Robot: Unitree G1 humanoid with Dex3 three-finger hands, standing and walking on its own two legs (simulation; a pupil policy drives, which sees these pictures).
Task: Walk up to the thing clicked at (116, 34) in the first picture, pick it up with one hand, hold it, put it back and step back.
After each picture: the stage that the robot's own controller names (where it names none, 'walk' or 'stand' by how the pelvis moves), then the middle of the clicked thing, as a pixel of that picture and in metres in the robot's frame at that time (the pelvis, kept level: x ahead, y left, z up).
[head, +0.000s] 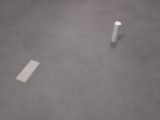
stand; (116, 32) +1.50 -0.38 -0.66
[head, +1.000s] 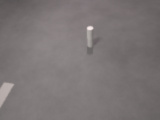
walk; (90, 37) +1.41 +0.02 -0.63
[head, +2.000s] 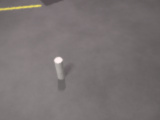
walk; (59, 68) +0.89 +0.27 -0.63
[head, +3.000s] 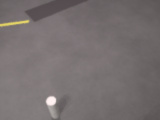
walk; (53, 108) +0.54 +0.23 -0.64
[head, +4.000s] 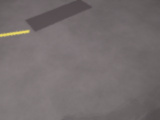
stand; out of the picture +0.36 +0.24 -0.64
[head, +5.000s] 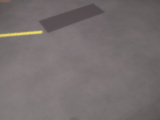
stand; out of the picture +0.38 +0.19 -0.65
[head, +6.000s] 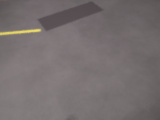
stand; out of the picture +0.38 +0.21 -0.66
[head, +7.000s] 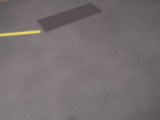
stand; out of the picture +0.38 +0.21 -0.66
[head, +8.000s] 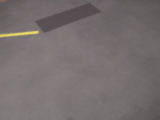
stand; out of the picture +0.37 +0.22 -0.66
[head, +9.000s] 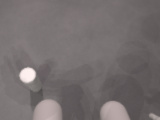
go down; (32, 81) +0.41 +0.25 -0.40
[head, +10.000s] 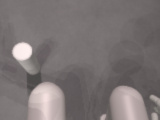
go down; (28, 61) +0.43 +0.27 -0.27
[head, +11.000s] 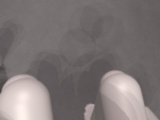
close in; out of the picture +0.41 +0.30 -0.17
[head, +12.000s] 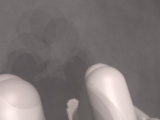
close; out of the picture +0.41 +0.31 -0.15
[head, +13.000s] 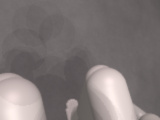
lift; out of the picture +0.39 +0.32 -0.16
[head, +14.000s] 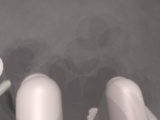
lift; out of the picture +0.30 +0.29 -0.10
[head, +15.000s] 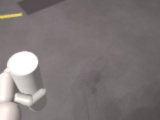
hold; (31, 86) +0.32 +0.18 +0.05
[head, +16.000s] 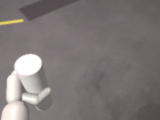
hold; (37, 87) +0.33 +0.17 +0.02
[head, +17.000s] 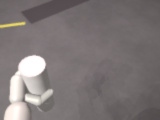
crouch; (40, 88) +0.33 +0.16 +0.02
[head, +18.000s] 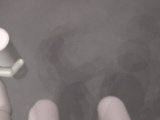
crouch; (9, 59) +0.42 +0.24 -0.06
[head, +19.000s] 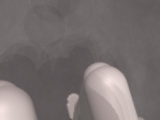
lower; out of the picture +0.43 +0.32 -0.17
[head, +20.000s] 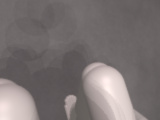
lower; out of the picture +0.42 +0.33 -0.16
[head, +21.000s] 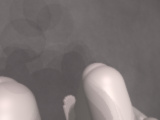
lower; out of the picture +0.42 +0.34 -0.16
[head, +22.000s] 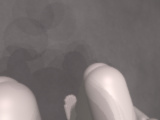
lower; out of the picture +0.41 +0.33 -0.16
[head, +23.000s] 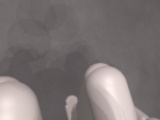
loosen; out of the picture +0.41 +0.33 -0.16
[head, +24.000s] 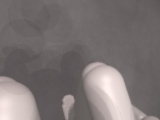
withdraw; out of the picture +0.40 +0.33 -0.16
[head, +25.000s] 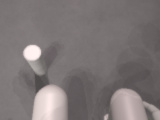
walk; (37, 62) +0.46 +0.25 -0.31
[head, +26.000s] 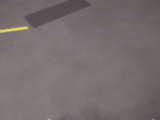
stand; out of the picture +0.37 +0.22 -0.59
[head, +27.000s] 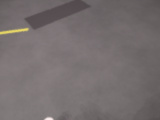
stand; out of the picture +0.40 +0.23 -0.60
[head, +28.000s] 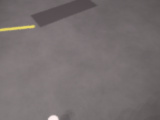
stand; out of the picture +0.40 +0.21 -0.64
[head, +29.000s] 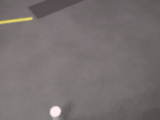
walk; (57, 117) +0.42 +0.19 -0.63
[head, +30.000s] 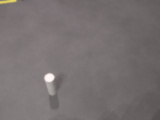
walk; (51, 85) +0.62 +0.23 -0.64
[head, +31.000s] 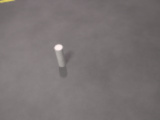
walk; (60, 56) +0.96 +0.28 -0.63
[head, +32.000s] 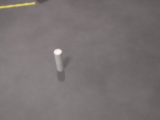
stand; (59, 60) +1.00 +0.25 -0.64
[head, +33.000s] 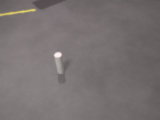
stand; (59, 63) +1.04 +0.26 -0.66
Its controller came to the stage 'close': yes
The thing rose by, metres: 0.67
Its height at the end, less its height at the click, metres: +0.00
